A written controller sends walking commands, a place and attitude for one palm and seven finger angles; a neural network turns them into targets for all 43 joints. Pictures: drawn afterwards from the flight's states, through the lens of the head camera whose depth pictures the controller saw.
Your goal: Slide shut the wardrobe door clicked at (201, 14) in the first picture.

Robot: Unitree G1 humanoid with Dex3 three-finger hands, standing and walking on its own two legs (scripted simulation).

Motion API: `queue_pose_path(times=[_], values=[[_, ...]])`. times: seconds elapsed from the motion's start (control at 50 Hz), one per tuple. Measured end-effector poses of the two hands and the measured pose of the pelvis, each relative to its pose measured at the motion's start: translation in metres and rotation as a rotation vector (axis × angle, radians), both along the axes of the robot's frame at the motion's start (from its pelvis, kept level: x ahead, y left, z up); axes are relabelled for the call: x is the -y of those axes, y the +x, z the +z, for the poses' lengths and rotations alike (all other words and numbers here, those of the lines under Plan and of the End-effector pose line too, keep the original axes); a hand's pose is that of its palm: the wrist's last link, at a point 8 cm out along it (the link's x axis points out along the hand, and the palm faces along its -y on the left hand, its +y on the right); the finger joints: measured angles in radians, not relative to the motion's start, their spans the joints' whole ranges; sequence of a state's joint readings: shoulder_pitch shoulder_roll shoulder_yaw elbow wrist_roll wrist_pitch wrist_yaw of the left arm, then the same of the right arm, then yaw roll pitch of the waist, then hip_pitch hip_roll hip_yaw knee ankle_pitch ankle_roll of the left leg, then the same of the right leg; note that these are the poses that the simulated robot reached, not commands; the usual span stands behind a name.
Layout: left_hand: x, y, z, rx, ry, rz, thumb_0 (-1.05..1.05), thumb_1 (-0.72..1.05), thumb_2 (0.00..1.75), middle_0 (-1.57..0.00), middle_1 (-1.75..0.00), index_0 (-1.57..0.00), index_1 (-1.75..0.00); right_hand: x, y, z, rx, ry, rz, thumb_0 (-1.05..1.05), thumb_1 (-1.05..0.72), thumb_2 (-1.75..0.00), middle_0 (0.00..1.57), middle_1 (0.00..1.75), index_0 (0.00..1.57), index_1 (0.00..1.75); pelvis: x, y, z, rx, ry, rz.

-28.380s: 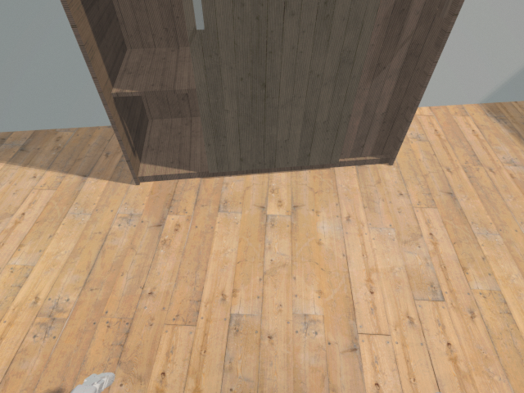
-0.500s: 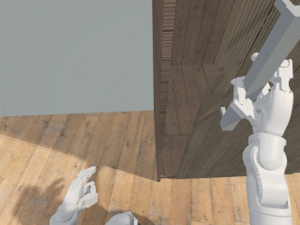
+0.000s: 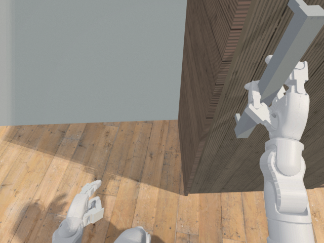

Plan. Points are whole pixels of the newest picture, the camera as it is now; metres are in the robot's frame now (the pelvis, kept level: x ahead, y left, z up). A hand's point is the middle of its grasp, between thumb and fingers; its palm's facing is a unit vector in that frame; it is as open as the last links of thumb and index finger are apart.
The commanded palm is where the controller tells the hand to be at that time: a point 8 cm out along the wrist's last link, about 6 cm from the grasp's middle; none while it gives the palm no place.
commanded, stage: step sideways, sliding the door along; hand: right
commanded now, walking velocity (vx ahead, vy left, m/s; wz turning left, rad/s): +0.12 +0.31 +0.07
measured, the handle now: (261, 84) +0.38 -0.19 +0.19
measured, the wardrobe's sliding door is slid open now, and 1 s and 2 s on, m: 0.00 0.00 0.00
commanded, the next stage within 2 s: stop walking and hold the door there in 0.54 s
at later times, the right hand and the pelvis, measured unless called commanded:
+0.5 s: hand (245, 101) +0.35 -0.15 +0.18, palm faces +0.47 +0.88 -0.05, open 7.4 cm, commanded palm +0.30 -0.12 +0.19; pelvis +0.01 +0.10 +0.00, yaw -1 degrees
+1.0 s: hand (251, 101) +0.35 -0.16 +0.18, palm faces +0.56 +0.79 -0.25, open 7.5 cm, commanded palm +0.30 -0.18 +0.17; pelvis +0.03 +0.15 +0.00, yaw +4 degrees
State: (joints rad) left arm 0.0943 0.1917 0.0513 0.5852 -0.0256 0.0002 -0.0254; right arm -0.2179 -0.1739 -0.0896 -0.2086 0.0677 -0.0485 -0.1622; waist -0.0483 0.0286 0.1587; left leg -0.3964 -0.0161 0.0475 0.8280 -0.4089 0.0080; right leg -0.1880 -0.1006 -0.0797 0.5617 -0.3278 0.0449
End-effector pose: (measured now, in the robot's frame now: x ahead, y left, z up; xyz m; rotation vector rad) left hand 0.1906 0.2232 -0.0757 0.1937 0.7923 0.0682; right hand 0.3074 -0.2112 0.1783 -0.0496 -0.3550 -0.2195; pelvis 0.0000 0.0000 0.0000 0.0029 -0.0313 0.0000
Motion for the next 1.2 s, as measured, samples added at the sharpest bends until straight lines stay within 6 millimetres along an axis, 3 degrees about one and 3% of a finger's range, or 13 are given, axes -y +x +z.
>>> queue_pose_path(times=[0.12, 0.26, 0.42, 0.58, 0.68, 0.78, 0.86, 1.0, 1.08, 1.2], values=[[-0.016, -0.008, 0.001, -0.033, -0.038, -0.057, 0.01, 0.91, 0.9, -0.2, -0.3, -0.2, -0.3, -0.008, -0.001, 0.002, -0.023, -0.007, -0.068, -0.03, -0.67, -0.79, 0.45, 1.4, 0.09, 1.25, -0.03, 0.001, 0.006, 0.02, 0.048, 0.014], [-0.043, 0.009, -0.024, -0.028, -0.113, -0.103, 0.01, 0.9, 0.9, -0.2, -0.3, -0.2, -0.3, -0.017, -0.003, 0.002, -0.022, -0.062, -0.233, -0.07, -0.65, -0.83, 0.45, 1.4, 0.08, 1.22, -0.078, 0.007, -0.011, 0.051, 0.052, -0.013], [-0.082, 0.019, -0.013, -0.015, -0.002, -0.048, 0.01, 0.91, 0.9, -0.2, -0.3, -0.2, -0.3, -0.021, -0.004, 0.002, -0.032, -0.041, -0.26, -0.06, -0.67, -0.81, 0.45, 1.4, 0.08, 1.17, -0.087, 0.008, -0.006, 0.003, 0.017, -0.033], [-0.093, 0.024, 0.008, -0.038, -0.017, -0.102, 0.01, 0.91, 0.9, -0.2, -0.3, -0.2, -0.3, -0.024, -0.005, 0.003, -0.05, -0.014, -0.298, -0.06, -0.68, -0.81, 0.45, 1.4, 0.09, 1.14, -0.111, 0.022, 0.012, 0.021, 0.075, -0.005], [-0.103, 0.039, 0.004, 0.003, -0.062, -0.13, 0.01, 0.9, 0.9, -0.2, -0.3, -0.2, -0.3, -0.026, -0.004, 0.002, -0.045, -0.05, -0.36, -0.08, -0.65, -0.83, 0.45, 1.4, 0.08, 1.17, -0.136, 0.033, 0.007, 0.045, 0.072, 0.027], [-0.138, 0.049, -0.009, 0.056, -0.081, -0.054, 0.01, 0.9, 0.9, -0.2, -0.3, -0.21, -0.3, -0.018, -0.007, 0.008, -0.082, -0.252, -0.419, -0.2, -0.57, -0.79, 0.45, 1.4, 0.11, 1.22, -0.161, 0.037, -0.006, 0.055, 0.043, 0.036], [-0.168, 0.036, -0.004, 0.068, -0.026, 0.041, 0.01, 0.9, 0.9, -0.2, -0.3, -0.2, -0.3, -0.017, -0.008, 0.012, -0.131, -0.268, -0.433, -0.21, -0.56, -0.77, 0.45, 1.4, 0.14, 1.26, -0.16, 0.034, 0.002, 0.029, 0.005, 0.069], [-0.201, -0.017, 0.009, 0.052, 0.108, 0.173, 0.01, 0.91, 0.9, -0.2, -0.3, -0.2, -0.3, -0.015, -0.006, 0.009, -0.098, -0.22, -0.389, -0.19, -0.55, -0.79, 0.45, 1.4, 0.16, 1.27, -0.148, 0.031, 0.0, 0.021, 0.026, 0.069], [-0.199, -0.05, 0.016, 0.037, 0.131, 0.234, 0.01, 0.91, 0.9, -0.19, -0.3, -0.2, -0.3, -0.018, -0.005, 0.006, -0.077, -0.153, -0.364, -0.15, -0.59, -0.81, 0.45, 1.4, 0.13, 1.25, -0.14, 0.028, 0.005, 0.034, 0.018, 0.107], [-0.178, -0.085, 0.011, -0.01, 0.084, 0.25, 0.01, 0.91, 0.9, -0.2, -0.3, -0.2, -0.3, -0.019, -0.006, 0.009, -0.11, -0.138, -0.354, -0.13, -0.61, -0.8, 0.45, 1.4, 0.12, 1.28, -0.138, 0.027, 0.016, 0.021, 0.029, 0.121]])
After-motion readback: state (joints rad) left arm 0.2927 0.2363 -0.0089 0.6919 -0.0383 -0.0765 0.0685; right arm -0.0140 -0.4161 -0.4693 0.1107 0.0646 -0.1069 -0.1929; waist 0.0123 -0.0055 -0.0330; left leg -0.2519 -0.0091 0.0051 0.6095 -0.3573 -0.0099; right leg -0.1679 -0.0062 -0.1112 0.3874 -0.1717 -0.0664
